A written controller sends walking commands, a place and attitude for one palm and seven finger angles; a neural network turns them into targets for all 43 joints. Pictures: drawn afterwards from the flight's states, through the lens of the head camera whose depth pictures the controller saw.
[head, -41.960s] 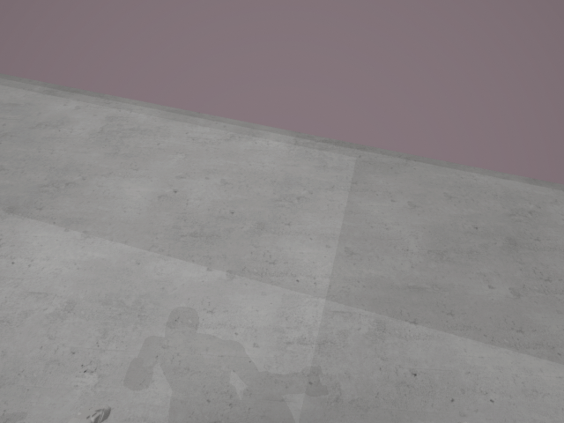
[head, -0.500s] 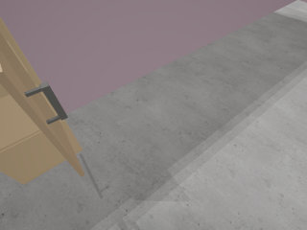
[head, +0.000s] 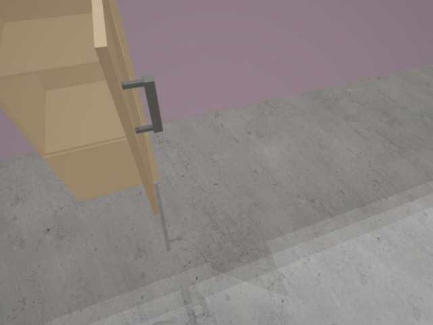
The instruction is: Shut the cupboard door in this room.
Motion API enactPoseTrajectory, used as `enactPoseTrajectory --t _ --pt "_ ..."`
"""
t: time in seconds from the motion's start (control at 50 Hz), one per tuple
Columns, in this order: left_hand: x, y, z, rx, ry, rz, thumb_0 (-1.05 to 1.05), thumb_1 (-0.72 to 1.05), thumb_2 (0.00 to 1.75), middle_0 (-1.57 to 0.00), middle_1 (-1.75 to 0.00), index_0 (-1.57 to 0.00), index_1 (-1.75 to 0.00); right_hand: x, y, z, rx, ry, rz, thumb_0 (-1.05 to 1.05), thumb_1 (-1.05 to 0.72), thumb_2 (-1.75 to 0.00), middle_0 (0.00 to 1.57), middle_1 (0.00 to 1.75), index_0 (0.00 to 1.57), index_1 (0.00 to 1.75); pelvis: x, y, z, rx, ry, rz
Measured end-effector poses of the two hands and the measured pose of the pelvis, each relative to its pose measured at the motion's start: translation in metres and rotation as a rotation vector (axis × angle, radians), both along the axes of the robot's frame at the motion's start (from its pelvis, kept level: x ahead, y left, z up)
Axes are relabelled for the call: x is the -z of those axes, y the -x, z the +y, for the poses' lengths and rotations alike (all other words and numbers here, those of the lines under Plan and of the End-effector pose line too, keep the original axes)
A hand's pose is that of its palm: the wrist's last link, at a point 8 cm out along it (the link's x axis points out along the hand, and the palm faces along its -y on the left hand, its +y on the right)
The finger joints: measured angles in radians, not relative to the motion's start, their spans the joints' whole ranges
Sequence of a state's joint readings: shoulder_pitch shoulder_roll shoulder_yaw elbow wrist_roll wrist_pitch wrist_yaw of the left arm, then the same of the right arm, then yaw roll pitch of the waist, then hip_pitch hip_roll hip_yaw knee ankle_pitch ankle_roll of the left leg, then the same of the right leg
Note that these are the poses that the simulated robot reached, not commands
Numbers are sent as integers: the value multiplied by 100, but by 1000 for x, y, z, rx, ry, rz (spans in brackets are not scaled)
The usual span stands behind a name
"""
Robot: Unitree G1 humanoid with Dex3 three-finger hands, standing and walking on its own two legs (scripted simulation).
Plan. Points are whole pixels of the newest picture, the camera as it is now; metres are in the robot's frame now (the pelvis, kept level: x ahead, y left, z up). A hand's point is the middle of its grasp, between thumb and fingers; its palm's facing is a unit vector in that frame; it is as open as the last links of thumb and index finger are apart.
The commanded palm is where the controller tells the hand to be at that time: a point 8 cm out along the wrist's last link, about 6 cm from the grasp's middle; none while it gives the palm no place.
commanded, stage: turn or walk to find it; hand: left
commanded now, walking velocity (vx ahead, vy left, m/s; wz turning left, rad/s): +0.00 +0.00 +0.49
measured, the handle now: (143, 107) +0.51 +0.20 +0.07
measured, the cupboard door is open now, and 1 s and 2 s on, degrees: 87 87 87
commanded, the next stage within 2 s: stand and wait in 0.06 s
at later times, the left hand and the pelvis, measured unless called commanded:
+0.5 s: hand out of the picture +0.06 +0.16 -0.14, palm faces +0.13 -0.96 -0.25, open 7.3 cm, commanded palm none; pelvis +0.03 -0.03 +0.01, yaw +6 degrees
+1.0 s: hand out of the picture -0.01 +0.15 -0.16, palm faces +0.19 -0.97 -0.16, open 7.4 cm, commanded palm none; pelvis +0.03 -0.01 +0.02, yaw +7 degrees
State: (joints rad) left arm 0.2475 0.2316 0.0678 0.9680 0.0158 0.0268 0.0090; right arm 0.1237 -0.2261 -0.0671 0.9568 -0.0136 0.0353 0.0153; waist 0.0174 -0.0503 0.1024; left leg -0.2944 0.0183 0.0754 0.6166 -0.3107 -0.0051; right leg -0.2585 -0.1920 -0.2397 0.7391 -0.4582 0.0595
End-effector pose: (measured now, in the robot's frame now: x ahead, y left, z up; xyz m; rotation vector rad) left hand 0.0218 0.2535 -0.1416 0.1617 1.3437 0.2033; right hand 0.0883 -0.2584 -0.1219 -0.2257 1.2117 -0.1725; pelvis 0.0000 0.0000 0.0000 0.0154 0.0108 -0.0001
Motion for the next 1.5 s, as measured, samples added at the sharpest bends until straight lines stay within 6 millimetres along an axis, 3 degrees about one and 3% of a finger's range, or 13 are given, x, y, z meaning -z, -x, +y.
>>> enactPoseTrajectory --t 0.08,0.18,0.28,0.38,0.48,0.6,0.76,0.92,1.04,1.32,1.5 --pt "-2 4 19 -39 -15 30 1 91 90 -20 -30 -20 -30 -13 -18 17 -40 9 -45 0 -91 -89 19 30 20 29 -6 -3 6 -21 13 -3" --pt "-19 -16 24 -56 -20 -46 1 91 90 -20 -30 -20 -29 -17 -22 29 -77 -1 -31 0 -91 -89 20 30 21 29 -17 -6 8 -61 29 -4" --pt "-28 -35 11 -49 -30 -105 1 91 90 -20 -30 -20 -29 -8 -18 31 -79 -45 -7 0 -91 -89 20 30 21 29 -18 -11 0 -78 19 -13" --pt "-29 -44 -18 -34 -45 -132 1 91 90 -20 -30 -20 -29 15 -10 18 -52 -101 23 0 -91 -89 20 30 21 29 -9 -20 -19 -76 -14 -22" --pt "-33 -31 -48 -46 -25 -101 1 91 90 -20 -30 -20 -30 21 0 1 -32 -110 84 0 -92 -89 20 30 21 29 -13 -27 -30 -99 -12 -30" --pt "-33 -8 -56 -87 -13 -34 1 93 90 -21 -30 -20 -30 13 11 -6 -38 -91 144 0 -92 -89 19 30 20 29 -20 -29 -35 -98 -15 -23" --pt "-8 26 -49 -173 44 32 1 92 90 -21 -30 -20 -30 7 17 11 -83 -47 172 0 -91 -90 19 30 20 29 -14 -26 -22 -140 10 -36" --pt "-9 42 -49 -176 75 66 1 91 90 -20 -30 -20 -29 -1 8 25 -97 -31 139 1 -94 -89 20 30 20 29 -19 -29 -10 -135 17 -45" --pt "-12 45 -51 -156 87 92 1 91 90 -20 -30 -20 -29 -1 11 31 -85 -37 125 1 -95 -89 20 30 20 29 -21 -29 -4 -126 17 -44" --pt "-13 28 -43 -129 76 59 1 91 90 -20 -30 -20 -29 2 49 52 -45 -84 206 0 -92 -89 20 30 20 29 -23 -33 2 -117 15 -51" --pt "-14 26 -42 -121 76 59 1 91 90 -20 -30 -20 -29 3 61 63 -23 -108 226 0 -91 -89 20 30 20 29 -23 -33 4 -111 15 -50"
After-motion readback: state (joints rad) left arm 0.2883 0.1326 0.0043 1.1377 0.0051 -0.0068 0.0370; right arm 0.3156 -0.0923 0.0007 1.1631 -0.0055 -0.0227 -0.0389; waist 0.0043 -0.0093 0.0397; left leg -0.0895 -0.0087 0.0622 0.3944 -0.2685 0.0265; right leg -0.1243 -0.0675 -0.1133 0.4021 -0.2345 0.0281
